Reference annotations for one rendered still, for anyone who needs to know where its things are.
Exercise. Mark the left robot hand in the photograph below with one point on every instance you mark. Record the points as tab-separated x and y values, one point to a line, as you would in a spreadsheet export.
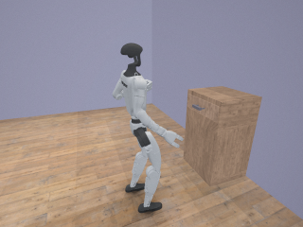
149	84

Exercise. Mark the drawer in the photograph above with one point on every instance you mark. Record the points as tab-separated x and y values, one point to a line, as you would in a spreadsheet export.
210	110

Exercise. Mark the left robot upper arm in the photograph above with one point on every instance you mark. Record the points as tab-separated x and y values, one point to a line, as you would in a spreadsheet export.
117	91

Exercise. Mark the right robot forearm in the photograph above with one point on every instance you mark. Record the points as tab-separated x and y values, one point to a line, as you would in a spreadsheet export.
150	124

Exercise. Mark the cabinet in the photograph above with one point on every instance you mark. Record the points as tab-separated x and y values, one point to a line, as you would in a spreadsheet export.
219	151

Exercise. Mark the robot right foot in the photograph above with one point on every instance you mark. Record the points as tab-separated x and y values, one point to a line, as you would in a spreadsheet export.
154	206

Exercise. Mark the left robot thigh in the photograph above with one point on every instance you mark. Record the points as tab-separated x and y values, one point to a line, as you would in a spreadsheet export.
141	157

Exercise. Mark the right robot hand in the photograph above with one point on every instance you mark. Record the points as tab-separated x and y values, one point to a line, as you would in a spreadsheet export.
171	136

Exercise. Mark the handle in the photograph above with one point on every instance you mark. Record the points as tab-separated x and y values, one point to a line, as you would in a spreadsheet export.
197	107

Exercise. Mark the right robot upper arm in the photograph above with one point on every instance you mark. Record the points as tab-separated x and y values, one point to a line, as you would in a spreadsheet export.
140	87

